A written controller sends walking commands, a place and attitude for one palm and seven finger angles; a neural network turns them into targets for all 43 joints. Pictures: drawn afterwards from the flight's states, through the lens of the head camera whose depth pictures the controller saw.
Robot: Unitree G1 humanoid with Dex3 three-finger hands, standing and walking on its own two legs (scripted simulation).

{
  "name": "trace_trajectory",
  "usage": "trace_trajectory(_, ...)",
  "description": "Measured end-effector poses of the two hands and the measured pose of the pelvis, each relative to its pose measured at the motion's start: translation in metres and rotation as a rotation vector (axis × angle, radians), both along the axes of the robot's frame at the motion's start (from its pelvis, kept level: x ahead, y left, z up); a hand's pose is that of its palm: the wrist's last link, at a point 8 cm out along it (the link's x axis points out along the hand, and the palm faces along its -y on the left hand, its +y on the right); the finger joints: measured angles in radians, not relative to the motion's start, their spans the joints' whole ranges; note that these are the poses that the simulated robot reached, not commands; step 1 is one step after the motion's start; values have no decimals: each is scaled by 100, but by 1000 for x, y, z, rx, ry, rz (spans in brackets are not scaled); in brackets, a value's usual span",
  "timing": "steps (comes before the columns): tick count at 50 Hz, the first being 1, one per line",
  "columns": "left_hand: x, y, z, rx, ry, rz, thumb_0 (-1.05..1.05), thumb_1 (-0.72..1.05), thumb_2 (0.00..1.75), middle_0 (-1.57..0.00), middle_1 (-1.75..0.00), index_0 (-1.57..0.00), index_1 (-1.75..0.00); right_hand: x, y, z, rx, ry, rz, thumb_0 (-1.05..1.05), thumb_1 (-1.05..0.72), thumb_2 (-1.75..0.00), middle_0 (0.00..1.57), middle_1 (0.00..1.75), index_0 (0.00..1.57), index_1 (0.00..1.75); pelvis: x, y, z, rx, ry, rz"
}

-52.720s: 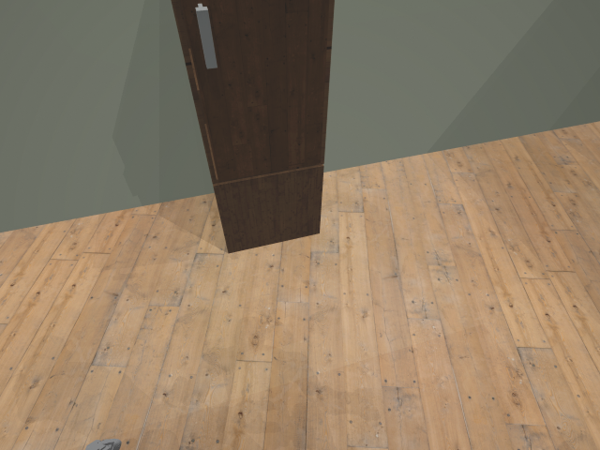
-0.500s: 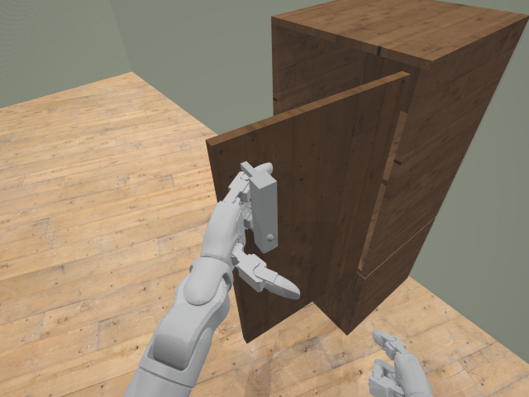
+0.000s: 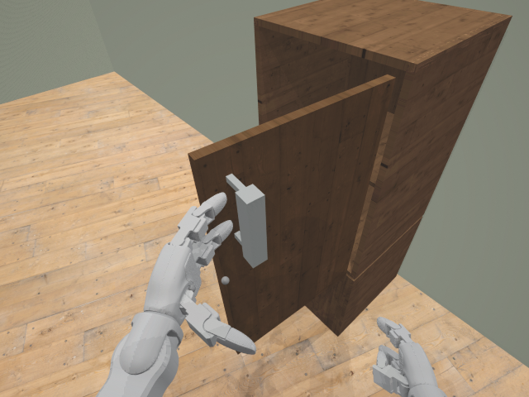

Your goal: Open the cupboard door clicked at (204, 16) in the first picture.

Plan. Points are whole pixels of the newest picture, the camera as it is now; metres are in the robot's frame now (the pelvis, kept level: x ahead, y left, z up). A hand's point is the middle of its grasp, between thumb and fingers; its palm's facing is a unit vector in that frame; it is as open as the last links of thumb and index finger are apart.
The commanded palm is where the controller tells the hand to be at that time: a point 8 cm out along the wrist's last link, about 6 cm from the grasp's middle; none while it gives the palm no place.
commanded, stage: slide the hand sideways off the handle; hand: left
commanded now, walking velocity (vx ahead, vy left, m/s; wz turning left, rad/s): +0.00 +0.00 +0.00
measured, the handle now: (244, 220) +0.32 +0.06 +0.14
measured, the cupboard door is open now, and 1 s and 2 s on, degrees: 85 83 83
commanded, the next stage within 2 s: draw the hand back to the body in 0.34 s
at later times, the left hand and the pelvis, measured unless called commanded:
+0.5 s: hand (182, 303) +0.19 +0.11 +0.15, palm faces -0.08 -1.00 -0.04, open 16.3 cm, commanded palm +0.16 +0.17 +0.15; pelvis +0.01 +0.00 -0.01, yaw +2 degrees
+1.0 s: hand (128, 296) +0.19 +0.18 +0.15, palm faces +0.05 -0.98 -0.19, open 16.0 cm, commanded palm +0.15 +0.23 +0.16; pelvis +0.01 +0.01 +0.00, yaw +1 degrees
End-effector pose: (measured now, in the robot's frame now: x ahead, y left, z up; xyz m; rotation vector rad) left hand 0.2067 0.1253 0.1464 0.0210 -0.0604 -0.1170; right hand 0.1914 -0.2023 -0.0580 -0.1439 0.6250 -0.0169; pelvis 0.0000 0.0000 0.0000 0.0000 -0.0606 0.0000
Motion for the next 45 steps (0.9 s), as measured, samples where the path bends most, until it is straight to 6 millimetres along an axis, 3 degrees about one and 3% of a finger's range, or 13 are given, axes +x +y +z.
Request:
trace_trajectory(9, -5, 19, -1, 11, 10, 5, -1, -50, 30, -23, -34, -19, -32, 7, 4, -2, 11, -26, 0, 1, -90, -90, 20, 30, 20, 29, 11, 0, -1, 0, 16, -1)
trace_trajectory(16, -23, 45, -3, 29, 25, 80, -1, -50, 30, -19, -32, -18, -31, 9, 3, -4, 11, -50, 7, 1, -90, -90, 20, 30, 20, 29, 16, 0, -3, -3, 24, 7)
trace_trajectory(21, -34, 49, -2, 19, 8, 68, -1, -50, 30, -16, -31, -16, -31, 10, 1, -4, -10, -82, 22, 1, -90, -90, 20, 30, 20, 29, 16, 2, -6, -9, 26, 23)
trace_trajectory(27, -32, 45, -1, 23, -17, 30, -1, -50, 30, -15, -30, -16, -30, 10, 3, -2, -15, -114, 24, 1, -90, -90, 20, 30, 20, 30, 13, 4, -7, -6, 30, 25)
trace_trajectory(36, -27, 74, 3, 54, -12, 80, -1, -50, 30, -15, -30, -16, -30, 5, 9, -2, -8, -117, 23, 1, -90, -90, 20, 30, 20, 30, 9, 5, -5, -9, 22, 22)
trace_trajectory(45, -34, 88, 7, 64, -3, 75, -1, -49, 30, -15, -30, -16, -30, 4, 9, 2, -20, -133, 27, 1, -90, -90, 20, 30, 20, 30, 7, 8, -4, -11, 15, 23)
